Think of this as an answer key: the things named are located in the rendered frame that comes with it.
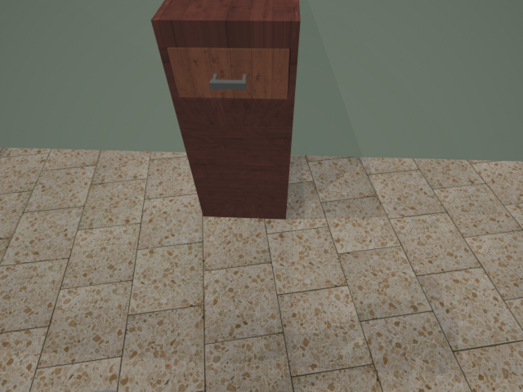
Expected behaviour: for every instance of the drawer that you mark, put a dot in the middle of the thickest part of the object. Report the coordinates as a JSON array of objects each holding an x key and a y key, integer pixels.
[{"x": 266, "y": 69}]

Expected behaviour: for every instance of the cabinet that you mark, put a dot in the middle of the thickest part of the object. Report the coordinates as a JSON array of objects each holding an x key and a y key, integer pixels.
[{"x": 238, "y": 148}]

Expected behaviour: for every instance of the handle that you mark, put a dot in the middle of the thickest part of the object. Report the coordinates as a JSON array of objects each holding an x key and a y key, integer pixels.
[{"x": 228, "y": 84}]

